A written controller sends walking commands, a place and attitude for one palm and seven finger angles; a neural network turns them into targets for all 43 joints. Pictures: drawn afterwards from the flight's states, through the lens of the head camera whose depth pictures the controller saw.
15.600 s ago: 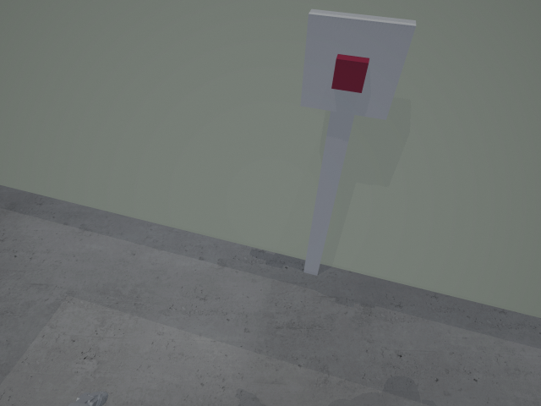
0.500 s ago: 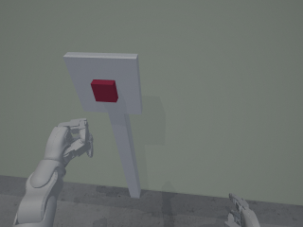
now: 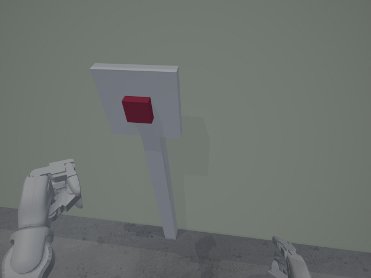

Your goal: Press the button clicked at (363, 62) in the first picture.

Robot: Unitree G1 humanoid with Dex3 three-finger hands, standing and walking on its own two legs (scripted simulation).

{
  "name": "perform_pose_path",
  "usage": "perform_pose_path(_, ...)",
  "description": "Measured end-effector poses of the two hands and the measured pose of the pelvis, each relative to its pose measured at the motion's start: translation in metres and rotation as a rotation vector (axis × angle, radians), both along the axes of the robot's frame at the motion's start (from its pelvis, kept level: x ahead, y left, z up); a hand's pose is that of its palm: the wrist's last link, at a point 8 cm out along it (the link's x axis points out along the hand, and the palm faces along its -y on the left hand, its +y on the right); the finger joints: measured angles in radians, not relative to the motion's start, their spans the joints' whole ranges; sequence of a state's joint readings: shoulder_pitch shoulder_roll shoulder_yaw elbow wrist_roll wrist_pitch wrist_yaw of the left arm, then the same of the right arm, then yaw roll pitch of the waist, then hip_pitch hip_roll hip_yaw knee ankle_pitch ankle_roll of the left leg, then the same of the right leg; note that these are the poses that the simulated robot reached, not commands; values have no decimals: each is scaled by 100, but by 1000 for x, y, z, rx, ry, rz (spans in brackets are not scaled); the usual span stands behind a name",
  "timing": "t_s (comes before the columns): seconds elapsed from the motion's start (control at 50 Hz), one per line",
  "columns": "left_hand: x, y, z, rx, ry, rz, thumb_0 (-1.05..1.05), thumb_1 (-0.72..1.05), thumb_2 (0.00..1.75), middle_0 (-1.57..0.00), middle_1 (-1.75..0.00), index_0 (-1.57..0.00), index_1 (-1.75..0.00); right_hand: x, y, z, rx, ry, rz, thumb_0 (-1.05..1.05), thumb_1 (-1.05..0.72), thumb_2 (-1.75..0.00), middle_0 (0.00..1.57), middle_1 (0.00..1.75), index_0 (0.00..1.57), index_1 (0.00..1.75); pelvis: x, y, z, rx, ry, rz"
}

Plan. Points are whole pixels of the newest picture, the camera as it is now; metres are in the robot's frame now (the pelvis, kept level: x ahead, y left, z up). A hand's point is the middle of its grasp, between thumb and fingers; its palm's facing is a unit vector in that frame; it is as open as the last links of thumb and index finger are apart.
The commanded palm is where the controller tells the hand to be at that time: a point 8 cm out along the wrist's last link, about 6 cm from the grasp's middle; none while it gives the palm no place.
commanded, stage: draw the hand back to the body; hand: left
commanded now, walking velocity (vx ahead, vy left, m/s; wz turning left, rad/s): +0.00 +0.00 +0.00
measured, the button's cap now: (138, 109) +0.47 +0.18 +0.14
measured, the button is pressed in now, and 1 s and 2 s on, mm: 0 0 0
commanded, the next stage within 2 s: step back with the hand held close in 0.56 s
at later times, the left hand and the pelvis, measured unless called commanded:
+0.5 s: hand (47, 200) +0.19 +0.25 +0.16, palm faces +0.43 -0.83 -0.36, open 3.1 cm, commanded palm +0.14 +0.29 +0.17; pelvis +0.01 +0.01 +0.00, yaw +0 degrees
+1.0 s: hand (51, 204) +0.19 +0.25 +0.14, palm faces +0.29 -0.83 -0.47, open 3.1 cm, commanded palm +0.13 +0.30 +0.17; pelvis -0.01 +0.02 +0.00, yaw -1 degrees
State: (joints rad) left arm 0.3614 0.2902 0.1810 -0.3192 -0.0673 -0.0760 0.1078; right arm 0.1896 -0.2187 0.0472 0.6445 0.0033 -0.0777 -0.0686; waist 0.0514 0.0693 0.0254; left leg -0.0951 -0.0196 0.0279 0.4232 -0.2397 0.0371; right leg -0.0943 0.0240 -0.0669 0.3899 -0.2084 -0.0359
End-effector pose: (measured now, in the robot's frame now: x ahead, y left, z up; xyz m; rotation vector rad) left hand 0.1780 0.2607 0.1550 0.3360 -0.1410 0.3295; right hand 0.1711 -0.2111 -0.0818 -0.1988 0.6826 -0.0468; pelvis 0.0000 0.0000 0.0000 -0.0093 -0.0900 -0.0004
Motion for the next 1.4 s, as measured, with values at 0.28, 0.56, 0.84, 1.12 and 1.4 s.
perform_pose_path(0.28,-27,21,16,87,-18,53,2,89,90,-130,-149,-131,-150,11,3,6,-6,-29,-14,2,-90,-90,20,30,20,29,10,8,-1,-5,3,-9)
perform_pose_path(0.56,-31,28,18,83,-35,86,2,89,90,-130,-149,-131,-150,22,15,10,-6,-56,20,1,-90,-90,20,30,20,29,11,12,-1,-6,3,-2)
perform_pose_path(0.84,-20,36,19,143,-13,58,1,89,90,-130,-149,-131,-150,7,5,5,-20,24,-28,1,-90,-90,21,30,20,30,7,14,-1,-15,67,-9)
perform_pose_path(1.12,-38,43,15,227,7,-37,2,89,90,-130,-149,-131,-150,-35,-12,6,-89,68,-147,1,-90,-90,20,30,20,29,-21,27,-9,-2,106,-23)
perform_pose_path(1.4,-87,51,7,189,-119,-14,1,89,90,-130,-149,-131,-150,-83,9,-4,-108,59,-106,1,-90,-90,21,30,20,30,-65,38,-23,-30,100,-4)
